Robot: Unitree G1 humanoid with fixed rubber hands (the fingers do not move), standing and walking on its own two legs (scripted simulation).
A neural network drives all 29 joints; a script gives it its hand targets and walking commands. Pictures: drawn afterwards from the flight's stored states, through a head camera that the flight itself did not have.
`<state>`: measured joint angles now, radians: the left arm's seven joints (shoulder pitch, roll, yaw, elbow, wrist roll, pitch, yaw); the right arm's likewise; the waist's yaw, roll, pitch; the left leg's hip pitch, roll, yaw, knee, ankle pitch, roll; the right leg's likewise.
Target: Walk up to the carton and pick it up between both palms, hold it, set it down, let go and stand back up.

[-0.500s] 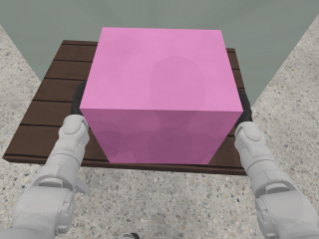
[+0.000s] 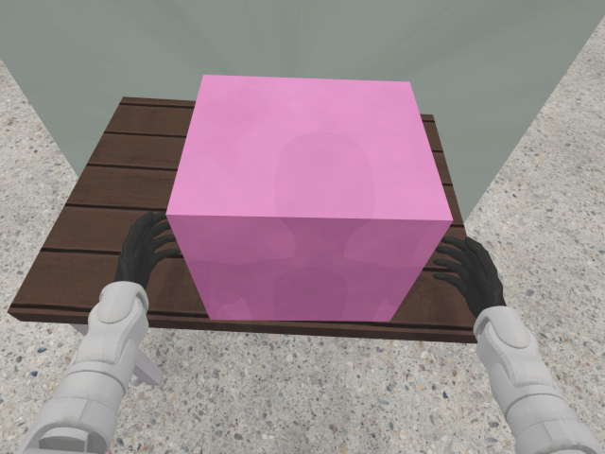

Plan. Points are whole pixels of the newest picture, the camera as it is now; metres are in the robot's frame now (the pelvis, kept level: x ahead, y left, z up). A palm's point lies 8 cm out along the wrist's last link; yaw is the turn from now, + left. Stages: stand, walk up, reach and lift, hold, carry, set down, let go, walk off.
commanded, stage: set down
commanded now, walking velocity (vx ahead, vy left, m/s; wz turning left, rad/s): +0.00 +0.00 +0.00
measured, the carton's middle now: (303, 208) +0.47 +0.02 +0.02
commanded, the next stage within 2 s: none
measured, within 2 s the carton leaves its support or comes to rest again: neither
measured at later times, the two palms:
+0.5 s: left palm (107, 353) +0.23 +0.25 +0.01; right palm (492, 369) +0.24 -0.22 +0.01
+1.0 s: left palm (103, 379) +0.20 +0.25 +0.00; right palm (498, 423) +0.18 -0.22 -0.01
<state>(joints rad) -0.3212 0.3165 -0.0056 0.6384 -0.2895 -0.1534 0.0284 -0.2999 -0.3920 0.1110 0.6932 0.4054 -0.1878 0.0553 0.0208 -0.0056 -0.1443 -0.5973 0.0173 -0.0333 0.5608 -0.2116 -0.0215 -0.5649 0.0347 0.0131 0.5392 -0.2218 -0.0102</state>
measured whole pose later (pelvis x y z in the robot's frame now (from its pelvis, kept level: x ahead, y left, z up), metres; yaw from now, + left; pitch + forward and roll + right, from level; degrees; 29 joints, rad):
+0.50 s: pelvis -0.01 +0.01 +0.01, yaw +1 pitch +3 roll +0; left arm 0.01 0.29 -0.05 0.51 -0.28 -0.19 0.09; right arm 0.00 -0.32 0.06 0.60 0.33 -0.19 0.08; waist 0.01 -0.02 -0.08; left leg -0.36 -0.01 -0.04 0.52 -0.20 -0.01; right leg -0.33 0.01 0.01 0.51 -0.23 0.00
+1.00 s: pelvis +0.00 +0.01 +0.01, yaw -1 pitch -3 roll +1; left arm 0.18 0.27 -0.03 0.42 -0.26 -0.16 0.08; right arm 0.22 -0.27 0.03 0.42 0.29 -0.18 0.05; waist 0.00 -0.02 -0.01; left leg -0.20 -0.01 0.01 0.49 -0.22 0.00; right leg -0.21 0.00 0.06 0.52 -0.25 0.01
